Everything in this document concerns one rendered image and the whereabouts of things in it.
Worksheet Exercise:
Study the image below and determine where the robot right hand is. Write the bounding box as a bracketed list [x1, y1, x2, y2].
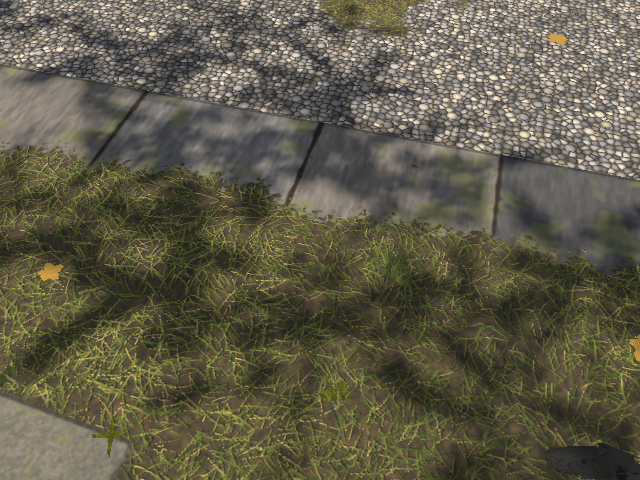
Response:
[545, 443, 640, 480]

